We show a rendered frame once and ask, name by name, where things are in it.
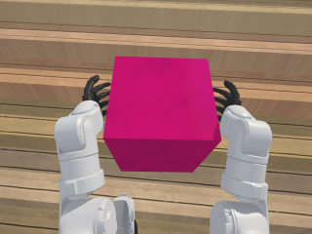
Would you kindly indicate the carton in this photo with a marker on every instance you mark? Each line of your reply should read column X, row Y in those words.
column 161, row 115

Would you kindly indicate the left robot forearm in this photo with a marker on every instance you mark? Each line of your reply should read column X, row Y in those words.
column 77, row 147

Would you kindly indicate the robot left thigh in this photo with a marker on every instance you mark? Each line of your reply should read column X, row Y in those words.
column 125, row 213

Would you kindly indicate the right robot hand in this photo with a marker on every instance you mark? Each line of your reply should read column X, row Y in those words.
column 233, row 98

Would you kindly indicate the left robot hand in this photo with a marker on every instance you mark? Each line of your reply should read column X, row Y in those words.
column 90, row 93

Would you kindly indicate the robot left upper arm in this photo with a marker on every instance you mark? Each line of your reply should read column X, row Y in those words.
column 89, row 216

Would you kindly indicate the robot right upper arm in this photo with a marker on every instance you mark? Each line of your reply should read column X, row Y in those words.
column 231, row 217

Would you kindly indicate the right robot forearm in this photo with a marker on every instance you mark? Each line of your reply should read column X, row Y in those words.
column 248, row 149

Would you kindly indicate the robot left shin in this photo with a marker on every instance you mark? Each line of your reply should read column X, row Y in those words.
column 131, row 224

